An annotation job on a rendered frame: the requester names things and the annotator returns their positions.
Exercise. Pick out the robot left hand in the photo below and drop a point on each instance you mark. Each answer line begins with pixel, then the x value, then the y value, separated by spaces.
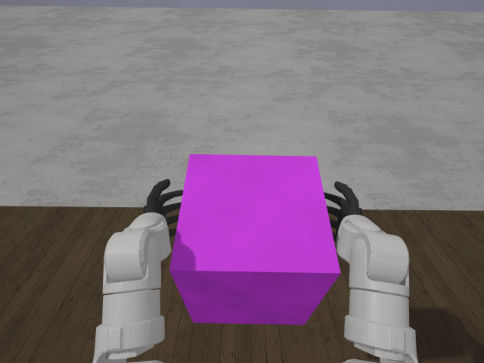
pixel 155 202

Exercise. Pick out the robot right hand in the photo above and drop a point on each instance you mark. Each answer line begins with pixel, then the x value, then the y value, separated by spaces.
pixel 349 207

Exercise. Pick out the robot left forearm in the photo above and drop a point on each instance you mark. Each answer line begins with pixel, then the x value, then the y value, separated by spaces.
pixel 131 320

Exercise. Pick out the robot right forearm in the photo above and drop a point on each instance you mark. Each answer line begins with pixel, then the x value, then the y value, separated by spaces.
pixel 378 320

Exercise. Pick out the carton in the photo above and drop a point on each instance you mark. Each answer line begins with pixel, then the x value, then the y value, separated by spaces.
pixel 253 243

